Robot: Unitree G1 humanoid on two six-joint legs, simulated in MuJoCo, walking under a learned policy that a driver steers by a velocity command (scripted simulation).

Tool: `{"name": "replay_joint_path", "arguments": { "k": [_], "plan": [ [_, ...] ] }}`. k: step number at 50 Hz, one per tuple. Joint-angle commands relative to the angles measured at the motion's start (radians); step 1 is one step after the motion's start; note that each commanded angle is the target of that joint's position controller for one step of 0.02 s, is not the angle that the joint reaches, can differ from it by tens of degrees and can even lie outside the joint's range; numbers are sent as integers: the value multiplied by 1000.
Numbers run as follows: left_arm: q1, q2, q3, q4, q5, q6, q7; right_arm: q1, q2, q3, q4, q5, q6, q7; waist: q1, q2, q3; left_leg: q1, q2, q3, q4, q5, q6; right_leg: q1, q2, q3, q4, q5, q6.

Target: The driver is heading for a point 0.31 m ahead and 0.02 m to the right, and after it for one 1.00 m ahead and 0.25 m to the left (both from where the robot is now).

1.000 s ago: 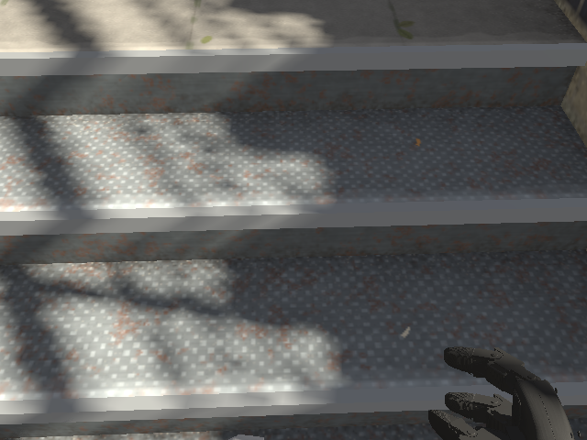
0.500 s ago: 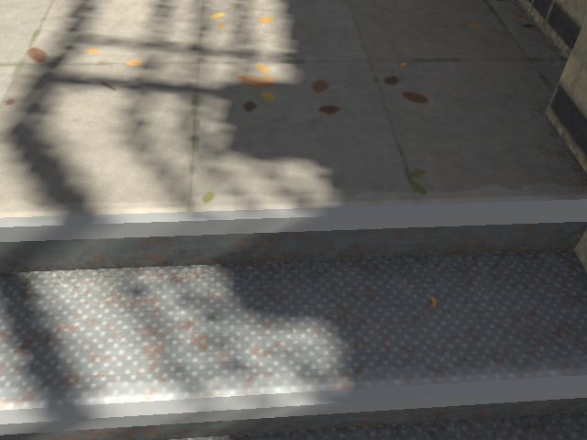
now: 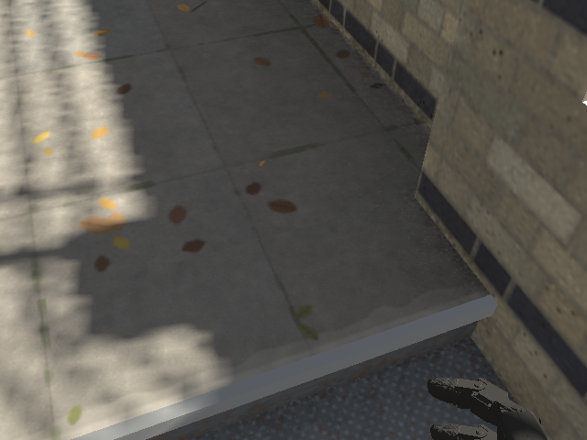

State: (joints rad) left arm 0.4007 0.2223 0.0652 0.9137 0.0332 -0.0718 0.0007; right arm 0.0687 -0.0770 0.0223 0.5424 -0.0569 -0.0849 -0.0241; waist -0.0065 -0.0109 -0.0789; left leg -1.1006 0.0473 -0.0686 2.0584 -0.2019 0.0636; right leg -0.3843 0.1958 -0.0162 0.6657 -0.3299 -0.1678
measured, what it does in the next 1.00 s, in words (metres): climbs, turning left: left foot 0.16 m higher, then right foot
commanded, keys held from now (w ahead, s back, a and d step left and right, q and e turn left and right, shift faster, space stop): w+e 0.12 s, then q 0.88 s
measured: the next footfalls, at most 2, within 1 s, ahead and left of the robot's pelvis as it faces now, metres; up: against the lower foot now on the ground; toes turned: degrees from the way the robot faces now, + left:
left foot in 0.24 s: +0.34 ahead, +0.11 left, +0.16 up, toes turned -2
right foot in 0.78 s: +0.44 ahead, -0.06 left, +0.16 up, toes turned +9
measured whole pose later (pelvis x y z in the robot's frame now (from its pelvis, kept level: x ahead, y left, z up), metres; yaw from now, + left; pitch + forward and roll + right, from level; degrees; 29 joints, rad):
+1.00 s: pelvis +0.32 +0.02 +0.18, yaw +16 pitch +2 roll +0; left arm 0.26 0.18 0.03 0.64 0.03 -0.03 0.10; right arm 0.14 -0.23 -0.09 0.62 -0.03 0.05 0.01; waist 0.01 0.08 -0.03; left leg -0.69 -0.07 -0.06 1.65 -0.34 -0.06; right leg -0.38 -0.04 -0.12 0.55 -0.20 -0.05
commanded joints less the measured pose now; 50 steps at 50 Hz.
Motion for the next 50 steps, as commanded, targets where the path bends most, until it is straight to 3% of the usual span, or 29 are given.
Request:
{"name": "replay_joint_path", "arguments": {
  "k": [1, 3, 4, 6, 9, 10, 11, 12, 13, 14, 15, 16, 17, 18, 21, 22, 24, 28, 32, 36, 38, 39, 40, 41, 42, 43, 44, 47, 50],
  "plan": [
    [52, 51, -5, -20, -1, -53, -13, -50, 23, 23, -73, -2, 27, -16, -1, -14, 99, -271, 5, 78, 207, -75, 5, 36, -265, 397, -311, 179, -64],
    [108, 40, -8, 11, -18, -46, -8, -216, 63, 50, -150, -20, 28, -16, 22, 1, 163, -312, 25, 104, 21, -95, 2, -1, -224, 387, -364, 31, -34],
    [158, 27, -10, 14, -10, -31, 7, -292, 63, 53, -178, -25, 29, -13, 65, -26, 150, -315, 11, 139, -13, -114, -8, 31, -218, 423, -405, 93, -54],
    [188, 39, 5, -7, -31, -9, 54, -357, 51, 54, -211, -16, 48, 7, 101, -34, 89, -97, 18, 179, -297, -114, -24, 83, -259, 434, -557, 364, -96],
    [105, 82, 23, -48, -42, -15, 77, -135, 47, 33, -90, 9, 52, 7, 8, -57, -68, 346, -60, 252, -688, -197, 56, 256, -277, 168, -411, 1405, -10],
    [38, 115, 35, -75, -50, -18, 71, -36, 23, 19, -33, 42, 55, 3, -56, -107, -195, 589, -118, 254, -706, -156, 60, 229, -298, 163, -345, 1727, -11],
    [10, 162, 49, -110, -56, -43, 57, 66, -56, -10, -10, 69, 47, -3, -91, -143, -183, 618, -118, 246, -874, -133, 52, 328, -340, 201, -210, 1944, 6],
    [-17, 171, 57, -109, -62, -64, 37, 125, -119, -32, 14, 74, 41, -12, -144, -143, -203, 710, -137, 214, -1128, -95, 69, 374, -347, 196, -19, 1908, 28],
    [-26, 153, 63, -130, -67, -96, 22, 224, -173, -58, 52, 51, 42, -31, -195, -119, -226, 912, -39, -23, -1246, 72, 148, 217, -287, 201, 240, 1457, 66],
    [42, 20, 44, -175, -77, -86, -2, 298, -258, -86, 153, 38, 48, -42, -111, 369, -275, 1102, 296, -566, -1457, 764, 393, -146, 1, 126, 744, 95, 174],
    [83, 9, 30, -161, -5, -76, -19, 242, -206, -84, 147, 60, 55, -37, -73, 199, -312, 996, 246, -755, -1600, 587, 396, -180, -12, 222, 1017, 66, 151],
    [76, -31, 24, -182, 9, -51, -25, 119, -169, -83, 162, 64, 52, -33, 24, 79, -171, 890, 209, -644, -1596, 232, 351, -269, -71, 174, 1117, 127, 149],
    [31, -56, 8, -202, 37, -37, -13, 97, -118, -78, 190, 58, 50, -29, 47, -28, -48, 801, 169, -536, -1591, 81, 288, -374, -104, 128, 1150, 136, 126],
    [-32, -71, -9, -239, 51, -17, 1, 139, -86, -74, 225, 52, 35, -32, 41, -69, 25, 753, 132, -421, -1586, 90, 253, -441, -133, 141, 1164, 126, 107],
    [-80, -109, -43, -283, 22, 27, 27, 226, -45, -58, 320, 42, 2, -8, 70, -8, 81, 705, 49, -204, -1594, 207, 187, -549, -147, 95, 1212, 77, 93],
    [-83, -109, -53, -301, 38, 29, 33, 226, -65, -64, 319, 44, -6, 2, 97, -12, 78, 695, 14, -138, -1570, 293, 166, -536, -174, 106, 1122, 138, 97],
    [-108, -82, -55, -314, 40, 42, 37, 229, -125, -74, 298, 34, -1, 2, 99, -23, 63, 645, -12, -99, -1573, 409, 166, -504, -176, 33, 969, 178, 121],
    [-213, -71, -58, -342, 10, 54, 44, 252, -228, -100, 214, 21, 10, -44, 41, 104, -65, 778, 56, -202, -1581, 706, 152, -430, -193, -18, 755, 235, 182],
    [-342, -75, -61, -393, 15, 54, 43, 271, -235, -121, 165, 31, 29, -55, -26, 141, -76, 924, 86, -274, -1599, 630, 169, -407, -214, 8, 521, 222, 156],
    [-247, -70, -56, -366, -30, 32, 55, 235, -223, -135, 130, 29, 37, -39, -1, 155, -50, 896, 53, -252, -1579, 765, 113, -106, -176, 12, 120, 112, 144],
    [-149, -52, -43, -333, -42, 22, 69, 201, -228, -143, 123, 48, 40, -20, 51, 159, -23, 918, 17, -260, -1495, 752, 89, 40, -151, -31, -193, 227, 142],
    [-109, -17, -29, -317, -19, 8, 77, 202, -204, -143, 112, 68, 39, -5, 48, 58, -17, 847, -36, -213, -1343, 542, 53, 156, -214, 24, -292, 383, 128],
    [-92, 71, -6, -342, -5, 9, 83, 293, -127, -132, 92, 77, 38, 1, -9, -194, -71, 580, -135, -88, -1082, -153, -11, 390, -508, 302, -227, 1010, 45],
    [-50, 97, 3, -348, -15, 23, 74, 354, -170, -142, 102, 65, 53, -10, 12, -277, -189, 500, -194, 7, -719, -471, -69, 395, -685, 464, -228, 1253, -120],
    [-100, 58, -3, -375, -10, 29, 73, 308, -206, -153, 109, 47, 60, -11, 10, -134, -191, 440, -151, -4, -496, -409, -98, 322, -662, 485, -274, 945, -182],
    [-161, 26, -13, -382, -7, 33, 79, 216, -198, -147, 93, 31, 75, -8, -4, -60, -89, 369, -123, 5, -399, -339, -113, 241, -582, 386, -297, 523, -158],
    [-218, -7, -27, -386, -9, 36, 85, 168, -187, -139, 74, 10, 91, 2, -19, -80, -36, 330, -110, 3, -343, -277, -120, 177, -509, 306, -316, 272, -107],
    [-203, 19, -24, -358, 4, 40, 106, 113, -148, -113, 29, 21, 130, 36, -20, -38, 40, 307, -122, 2, -307, -113, -133, 90, -416, 172, -318, 134, -69],
    [-177, 80, -2, -345, -1, 21, 96, 98, -166, -106, 7, 32, 135, 36, -15, -76, 34, 304, -101, 15, -451, -111, -132, 138, -457, 145, -328, 168, -77]
  ]
}}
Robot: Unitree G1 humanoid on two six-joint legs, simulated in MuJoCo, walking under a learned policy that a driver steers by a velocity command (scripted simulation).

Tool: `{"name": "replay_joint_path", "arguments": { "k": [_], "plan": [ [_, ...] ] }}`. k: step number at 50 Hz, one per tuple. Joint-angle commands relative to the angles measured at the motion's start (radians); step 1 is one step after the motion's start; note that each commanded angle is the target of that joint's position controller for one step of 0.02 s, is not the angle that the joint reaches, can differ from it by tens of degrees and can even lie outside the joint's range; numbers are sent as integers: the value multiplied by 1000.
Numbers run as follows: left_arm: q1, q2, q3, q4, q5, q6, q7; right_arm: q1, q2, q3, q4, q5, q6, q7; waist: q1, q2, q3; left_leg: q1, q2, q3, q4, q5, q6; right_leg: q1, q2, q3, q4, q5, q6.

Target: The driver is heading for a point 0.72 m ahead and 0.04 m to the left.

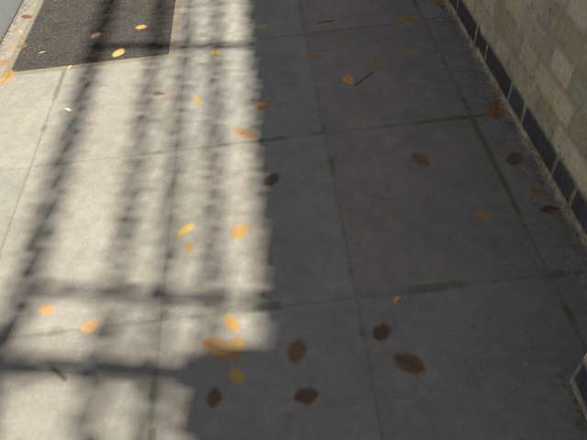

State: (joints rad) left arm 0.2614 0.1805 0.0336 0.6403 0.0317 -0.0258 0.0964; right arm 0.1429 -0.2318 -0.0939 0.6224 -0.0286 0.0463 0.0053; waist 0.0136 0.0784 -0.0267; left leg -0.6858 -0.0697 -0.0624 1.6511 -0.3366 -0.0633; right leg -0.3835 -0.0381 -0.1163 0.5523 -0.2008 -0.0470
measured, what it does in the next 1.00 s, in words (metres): walks ahead: left foot, then right foot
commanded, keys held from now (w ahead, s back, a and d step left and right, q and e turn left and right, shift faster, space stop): q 0.16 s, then no key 0.18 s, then w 0.66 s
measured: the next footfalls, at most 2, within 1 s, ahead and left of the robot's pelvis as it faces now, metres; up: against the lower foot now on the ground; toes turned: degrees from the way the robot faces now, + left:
left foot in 0.20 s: +0.03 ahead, +0.13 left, +0.00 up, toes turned +9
right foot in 0.68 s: +0.06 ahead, -0.06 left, +0.00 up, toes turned +9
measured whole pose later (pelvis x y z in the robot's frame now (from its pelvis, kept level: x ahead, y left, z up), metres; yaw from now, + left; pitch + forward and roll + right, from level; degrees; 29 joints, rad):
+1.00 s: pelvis +0.14 +0.04 +0.02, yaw +12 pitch +4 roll +3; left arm 0.58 0.11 0.00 1.04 -0.01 -0.10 0.02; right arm 0.00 -0.03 0.06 0.52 -0.01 0.00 0.01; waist 0.02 0.01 0.00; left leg -1.28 0.05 0.14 1.73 -0.37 0.13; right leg 0.06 0.00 -0.05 0.15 -0.28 -0.07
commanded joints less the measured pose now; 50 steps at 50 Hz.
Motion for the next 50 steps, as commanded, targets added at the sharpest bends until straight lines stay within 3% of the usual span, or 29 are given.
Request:
{"name": "replay_joint_path", "arguments": {
  "k": [1, 4, 7, 9, 10, 11, 12, 13, 15, 16, 18, 21, 24, 30, 31, 32, 33, 34, 35, 36, 37, 38, 41, 43, 44, 46, 47, 48, 50],
  "plan": [
    [-40, 129, 33, -67, 1, -26, -2, 17, -13, 14, -80, 5, 11, 5, -33, -213, -32, -95, 32, 28, -136, 3, -3, 153, -229, 224, -229, 5, -195],
    [-102, 149, 39, -88, 1, -21, 6, -16, -5, 27, -104, 9, 25, -8, -34, -293, -50, 130, 88, 90, -474, -44, 31, 72, -217, 98, -244, -10, -146],
    [-44, 187, 64, -80, 5, -16, -14, 17, -46, 8, -92, 26, 36, -5, -2, -308, -70, 314, 102, 117, -805, -120, 83, 55, -261, 100, -201, -121, -135],
    [15, 195, 69, -45, -3, 32, -9, 120, -22, 10, -41, 30, 5, -8, -3, -180, -72, 480, 25, 183, -1127, -62, 120, 49, -243, 86, -104, -191, -75],
    [79, 186, 73, -11, 7, 55, -17, 139, -29, 8, -34, 27, -22, 2, -9, -53, -7, 512, 47, 62, -1260, -8, 112, -16, -184, 4, 86, -202, -21],
    [84, 89, 46, -34, 14, 71, -37, 122, -61, 11, -67, 22, -42, 4, 2, 175, -7, 550, 261, -235, -1275, 116, 127, -251, -101, -66, 429, -384, 66],
    [-80, 85, 40, -107, -3, 71, -23, 114, -163, -19, -124, 7, -42, -26, -117, 339, -101, 406, 453, -510, -1459, 183, 286, -254, -21, 58, 608, -343, 119],
    [-156, 102, 47, -126, -2, 62, -21, 63, -118, -6, -125, -5, -36, -30, -81, 195, -27, 304, 411, -460, -1463, 78, 343, -235, -42, 133, 814, -227, 140],
    [-131, 93, 52, -72, -5, 52, -42, -52, -62, 17, -137, -14, -39, -32, -6, 69, 15, 259, 294, -280, -1379, 77, 320, -262, -31, 145, 1052, -91, 121],
    [-91, 103, 55, -52, 0, 54, -53, -45, -44, 21, -135, 2, -48, -43, -3, -8, 25, 272, 263, -220, -1354, 88, 297, -263, -28, 145, 1026, -20, 113],
    [-41, 77, 49, -30, 5, 62, -65, 34, -28, 27, -96, 4, -55, -49, -3, -55, -10, 378, 216, -198, -1318, 93, 279, -287, 3, 119, 1018, 4, 94],
    [-61, 82, 33, -32, -5, 54, -87, 211, -60, 15, -32, 7, -67, -60, -61, 27, 8, 631, 250, -322, -1416, -157, 283, -427, 20, 118, 792, -126, 82],
    [-98, 80, 26, -30, -6, 34, -92, 261, -64, 5, -8, -5, -78, -65, -84, 58, -1, 684, 278, -337, -1465, -242, 314, -395, 33, 96, 633, -225, 54],
    [-28, 63, 13, -13, -32, 4, -88, 188, -74, -8, 23, 2, -95, -50, -24, 79, 82, 335, 250, -207, -1506, -166, 329, 68, 36, 59, 153, -277, -66],
    [32, 52, 15, 13, -33, 1, -82, 204, -73, -10, 38, 7, -90, -49, -9, 60, 81, 325, 248, -214, -1474, -148, 326, 154, 42, 43, 26, -176, -78],
    [146, 54, 22, 63, -20, 0, -71, 170, -69, -14, 49, 9, -82, -50, 47, 52, 52, 285, 236, -227, -1403, -133, 316, 284, 48, 18, -82, -79, -99],
    [220, 69, 26, 102, -10, -7, -69, 144, -46, -11, 34, 8, -79, -37, 72, -52, 76, 224, 184, -174, -1260, -73, 296, 352, 66, 21, -179, -54, -91],
    [303, 106, 37, 127, 4, -30, -69, 118, 1, -5, 23, 12, -92, -19, 113, -233, 35, 54, 84, -61, -908, -22, 251, 524, -61, 216, -244, -100, -96],
    [304, 201, 49, 98, 4, -34, -70, 100, 77, 19, 7, 31, -109, -7, 123, -407, -23, -180, -49, 78, -503, -92, 168, 588, -299, 643, -386, -276, -132],
    [292, 228, 66, 100, 15, -28, -66, 123, 10, -1, 0, 2, -113, -6, 111, -349, -17, -324, -26, -7, -216, -83, 134, 528, -381, 853, -478, -584, -233],
    [201, 195, 60, 102, 3, -34, -73, 13, 1, 1, -38, -10, -119, -9, 66, -236, 106, -495, 12, -12, 56, -7, 112, 475, -364, 762, -462, -617, -270],
    [183, 147, 45, 117, 4, -48, -78, -36, 30, 18, -51, -16, -126, -4, 59, -168, 134, -602, 12, 5, 307, 13, 109, 450, -314, 630, -409, -499, -290],
    [280, 41, 11, 232, 3, -83, -90, -37, 147, 79, -56, -18, -116, -4, -6, -93, 123, -757, 37, -4, 626, 4, 176, 358, -218, 412, -317, -340, -200],
    [284, 45, 5, 271, 2, -100, -103, -107, 175, 108, -102, -7, -92, -4, -38, -77, 175, -760, 39, 17, 583, -6, 191, 210, -190, 339, -352, -326, -155],
    [290, 52, 2, 292, 4, -108, -111, -163, 185, 115, -123, -3, -79, -13, -25, -110, 201, -802, 23, 44, 645, -23, 196, 176, -196, 331, -382, -256, -156],
    [288, 44, -8, 329, -21, -109, -113, -221, 174, 138, -189, 1, -64, -16, -59, -122, 229, -739, 101, 111, 390, -27, 192, 92, -146, 246, -457, -237, -121],
    [304, 36, -16, 360, -44, -106, -107, -283, 152, 141, -218, 7, -64, -16, -45, -148, 258, -654, 127, 195, 218, -43, 191, 35, -122, 218, -539, -112, -122],
    [337, 36, -16, 359, -67, -94, -79, -309, 134, 149, -234, 17, -57, -1, -10, -140, 217, -453, 144, 254, 10, -28, 190, 2, -135, 215, -675, 31, -162],
    [355, 62, -17, 344, -60, -76, -50, -274, 183, 155, -218, 34, -46, 16, 1, -150, 89, -98, 118, 309, -250, -37, 217, 89, -144, 141, -680, 506, -172]
  ]
}}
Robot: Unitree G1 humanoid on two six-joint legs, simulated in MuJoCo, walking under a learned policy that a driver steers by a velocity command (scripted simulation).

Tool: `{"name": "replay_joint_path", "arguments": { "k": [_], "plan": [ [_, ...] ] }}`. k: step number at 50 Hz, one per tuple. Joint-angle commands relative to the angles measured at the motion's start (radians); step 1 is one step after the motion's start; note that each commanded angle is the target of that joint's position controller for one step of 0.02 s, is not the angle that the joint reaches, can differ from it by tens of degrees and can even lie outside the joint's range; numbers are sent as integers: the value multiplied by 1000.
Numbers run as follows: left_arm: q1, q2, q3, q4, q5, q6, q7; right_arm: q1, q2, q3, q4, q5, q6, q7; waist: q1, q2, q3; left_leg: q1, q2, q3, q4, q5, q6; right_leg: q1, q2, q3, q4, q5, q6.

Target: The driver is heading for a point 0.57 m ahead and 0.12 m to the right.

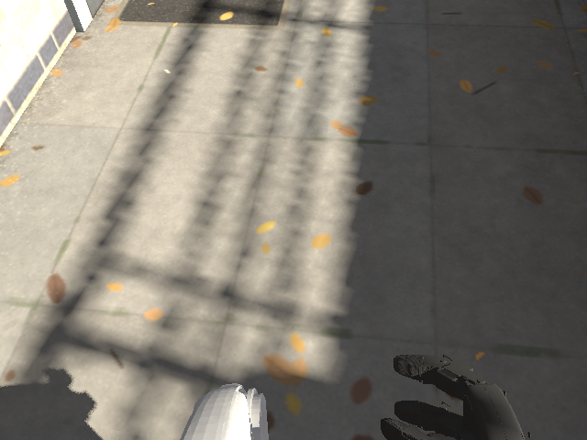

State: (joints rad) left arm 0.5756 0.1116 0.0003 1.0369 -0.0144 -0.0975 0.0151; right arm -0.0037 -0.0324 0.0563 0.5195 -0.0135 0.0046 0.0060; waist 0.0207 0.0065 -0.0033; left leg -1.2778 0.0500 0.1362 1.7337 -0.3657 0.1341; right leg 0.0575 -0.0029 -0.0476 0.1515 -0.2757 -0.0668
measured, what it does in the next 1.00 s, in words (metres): climbs, turning right: left foot 0.16 m higher, then right foot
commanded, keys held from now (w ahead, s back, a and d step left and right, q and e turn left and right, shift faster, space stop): w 0.12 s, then w+e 0.48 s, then no key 0.40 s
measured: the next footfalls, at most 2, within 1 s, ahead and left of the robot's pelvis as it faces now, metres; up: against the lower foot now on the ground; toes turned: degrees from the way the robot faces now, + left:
left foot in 0.08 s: +0.24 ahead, +0.08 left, +0.16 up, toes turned +5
right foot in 0.64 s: +0.50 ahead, -0.11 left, +0.16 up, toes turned -18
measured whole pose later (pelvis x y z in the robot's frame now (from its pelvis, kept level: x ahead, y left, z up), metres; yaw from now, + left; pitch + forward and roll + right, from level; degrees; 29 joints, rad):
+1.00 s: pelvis +0.52 -0.06 +0.16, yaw -19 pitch +1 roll +0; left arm 0.34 0.21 0.03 0.82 0.02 -0.06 0.01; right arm 0.21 -0.22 -0.03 0.80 -0.02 -0.01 -0.01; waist 0.02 0.05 0.05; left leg -0.59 0.06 0.01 0.80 -0.13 0.00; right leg -0.07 0.12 -0.02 0.28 -0.21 -0.12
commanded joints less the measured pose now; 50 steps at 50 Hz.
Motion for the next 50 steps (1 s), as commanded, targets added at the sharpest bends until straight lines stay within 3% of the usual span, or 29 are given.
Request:
{"name": "replay_joint_path", "arguments": {
  "k": [1, 2, 3, 4, 5, 6, 7, 8, 9, 10, 11, 12, 14, 16, 19, 23, 25, 29, 31, 32, 33, 34, 35, 36, 37, 38, 42, 46, 50],
  "plan": [
    [55, 181, 25, -59, -7, -6, 29, -58, -36, -9, -75, 22, -3, 15, -36, -83, -27, 639, -76, 153, -378, -45, 28, -256, -193, 15, -159, 1107, -144],
    [67, 244, 40, -71, 5, -9, 30, 23, -76, -33, -29, 24, 1, 10, -80, -131, -130, 696, -136, 166, -443, -146, 31, -106, -214, -3, 13, 1532, -146],
    [31, 292, 60, -103, 13, -15, 25, 140, -107, -56, 17, 27, 2, 8, -133, -186, -186, 756, -172, 132, -519, -181, 39, -7, -255, 16, 187, 1711, -133],
    [-34, 321, 77, -134, -2, -28, 1, 269, -165, -79, 40, 14, 2, 0, -209, -227, -272, 912, -169, 36, -649, -144, 72, 4, -274, 13, 400, 1738, -109],
    [-25, 275, 76, -167, -26, -51, -20, 369, -256, -118, 70, -6, -11, -8, -235, -146, -358, 1137, -28, -273, -793, -292, 131, -216, -210, 32, 694, 1458, -80],
    [-61, 223, 84, -239, -31, -69, -62, 454, -384, -165, 109, -18, -14, -7, -236, 155, -416, 1255, 188, -888, -1196, -656, 263, -512, 41, 98, 1122, 611, -42],
    [-132, 194, 104, -269, 27, -84, -84, 359, -361, -170, 113, 2, -9, -8, -199, 156, -366, 1202, 245, -1184, -1464, -637, 246, -692, 116, 243, 1536, 143, -35],
    [-175, 128, 95, -324, 33, -69, -71, 224, -316, -160, 126, 8, -32, -4, -94, 48, -237, 1060, 290, -1065, -1451, -612, 218, -802, 65, 277, 1734, 155, -40],
    [-234, 84, 78, -367, 43, -51, -47, 192, -256, -146, 170, 10, -57, -2, -45, -69, -72, 914, 286, -893, -1423, -511, 166, -847, 10, 203, 1750, 170, -57],
    [-258, 62, 71, -382, 41, -28, -26, 213, -177, -124, 224, -13, -82, 0, -10, -122, 14, 809, 274, -699, -1371, -315, 132, -868, -14, 186, 1740, 162, -72],
    [-216, 13, 46, -385, 37, -4, -11, 208, -97, -100, 268, -24, -100, 6, 62, -114, 50, 740, 239, -527, -1357, -139, 83, -853, -43, 209, 1695, 165, -78],
    [-187, 10, 39, -370, 23, 21, -1, 213, -72, -93, 301, -34, -115, 11, 79, -101, 74, 712, 217, -426, -1350, -52, 53, -862, -28, 219, 1699, 136, -78],
    [-200, 36, 33, -383, 28, 61, -8, 250, -143, -108, 342, -22, -131, 9, 87, -28, 115, 735, 161, -255, -1434, 11, 21, -886, -31, 232, 1494, 103, -44],
    [-265, 95, 55, -387, 31, 68, -20, 245, -216, -121, 331, -14, -151, 8, 53, -11, 105, 810, 132, -140, -1535, 212, -18, -852, -23, 187, 1261, 199, -31],
    [-351, 132, 71, -373, 39, 65, -45, 329, -245, -122, 341, 1, -174, -4, 7, 37, 47, 1008, 93, -6, -1559, 486, -19, -819, -32, 56, 988, 319, -9],
    [-511, 99, 59, -394, 23, 63, -70, 413, -271, -128, 330, -2, -163, -25, -72, 79, 41, 1253, 115, 55, -1603, 578, -37, -761, -35, -49, 641, 311, -9],
    [-555, 87, 52, -416, 37, 73, -70, 437, -280, -127, 330, 3, -146, -39, -86, 105, 40, 1361, 148, 79, -1562, 730, -43, -724, -13, -83, 518, 252, -18],
    [-458, 159, 78, -402, 51, 81, -64, 458, -341, -141, 331, -3, -104, -62, -27, 162, -6, 1476, 209, 127, -1327, 1247, -54, -568, 80, -140, 451, 66, -94],
    [-250, 203, 106, -341, 58, 59, -55, 440, -371, -150, 314, 0, -78, -60, 78, 114, -83, 1376, 201, 133, -995, 1136, -46, -311, 121, -88, 307, 64, -141],
    [-117, 252, 120, -309, 84, 49, -42, 430, -354, -148, 288, 3, -85, -60, 135, 54, -154, 1143, 173, 115, -734, 823, -59, -45, 10, 60, 302, 95, -177],
    [-172, 361, 139, -334, 94, 42, -28, 470, -213, -117, 216, 29, -91, -42, 34, -195, -199, 661, -25, 85, -370, -168, -118, 276, -327, 549, 338, 459, -336],
    [-131, 346, 141, -352, 39, 46, -16, 423, -283, -130, 207, 18, -95, -41, 79, -68, -300, 614, -70, -126, -239, -162, -131, 233, -391, 713, 234, 628, -416],
    [-187, 302, 126, -341, 23, 46, -8, 347, -285, -129, 190, 21, -103, -38, 54, -13, -178, 586, -12, -169, -258, -38, -128, 120, -352, 509, 217, 753, -375],
    [-229, 248, 106, -335, 18, 42, -11, 342, -284, -123, 192, 19, -111, -35, 17, 21, -103, 635, 6, -162, -343, 15, -126, -5, -304, 399, 194, 810, -314],
    [-273, 211, 93, -334, 17, 40, -11, 352, -296, -129, 205, 6, -100, -33, -27, 47, -52, 686, 27, -162, -422, 33, -129, -98, -249, 309, 172, 844, -250],
    [-298, 195, 82, -334, 14, 34, -5, 370, -298, -129, 214, -10, -82, -31, -48, 26, -34, 729, 24, -159, -469, 36, -138, -157, -212, 249, 146, 871, -224],
    [-240, 236, 74, -293, 25, 16, -5, 413, -254, -116, 252, -15, -38, -18, -69, -29, -52, 747, 1, -131, -615, 93, -152, -170, -158, 146, 131, 1022, -178],
    [-207, 221, 57, -268, 30, 25, -4, 300, -241, -105, 245, -12, -28, -11, -30, -88, -25, 739, -4, -101, -839, 215, -142, -150, -106, 83, 130, 977, -110],
    [-187, 210, 47, -251, 31, 32, 2, 229, -238, -94, 229, -10, -26, -14, 6, -102, -34, 779, -17, -90, -992, 273, -125, -92, -128, 91, 166, 962, -93]
  ]
}}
